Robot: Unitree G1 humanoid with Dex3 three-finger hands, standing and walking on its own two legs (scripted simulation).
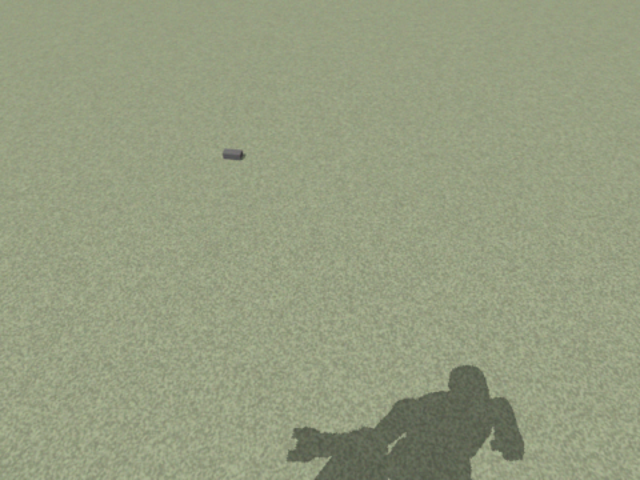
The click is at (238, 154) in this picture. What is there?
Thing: small brick
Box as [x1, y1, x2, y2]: [222, 148, 242, 160]
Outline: 222,153 223,158 240,160 242,156 241,150 225,148
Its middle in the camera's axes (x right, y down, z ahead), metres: -0.45 -0.44 +1.97
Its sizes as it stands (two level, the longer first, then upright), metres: 0.093 0.042 0.035
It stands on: the floor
